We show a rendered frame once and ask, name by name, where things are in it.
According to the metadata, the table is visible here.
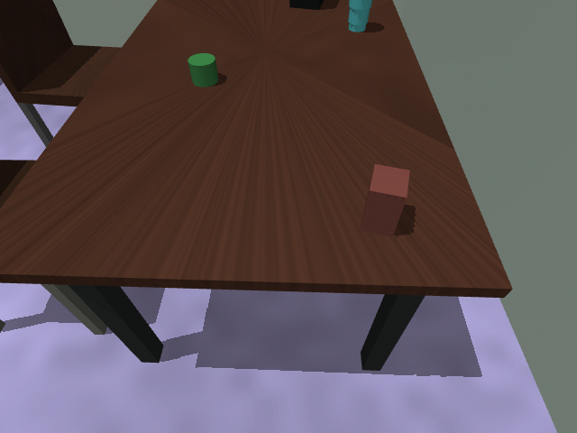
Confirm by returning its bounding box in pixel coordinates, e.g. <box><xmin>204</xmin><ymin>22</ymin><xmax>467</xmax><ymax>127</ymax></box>
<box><xmin>0</xmin><ymin>0</ymin><xmax>513</xmax><ymax>371</ymax></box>

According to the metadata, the chair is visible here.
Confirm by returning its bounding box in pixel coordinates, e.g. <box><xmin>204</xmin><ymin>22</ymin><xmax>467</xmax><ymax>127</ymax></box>
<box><xmin>0</xmin><ymin>0</ymin><xmax>121</xmax><ymax>147</ymax></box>
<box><xmin>0</xmin><ymin>160</ymin><xmax>107</xmax><ymax>335</ymax></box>

